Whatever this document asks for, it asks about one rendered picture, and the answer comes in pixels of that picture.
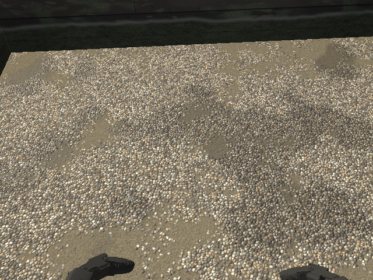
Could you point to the robot right hand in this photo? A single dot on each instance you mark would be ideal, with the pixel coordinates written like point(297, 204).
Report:
point(310, 272)

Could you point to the robot left hand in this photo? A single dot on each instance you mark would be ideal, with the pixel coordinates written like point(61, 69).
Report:
point(101, 266)

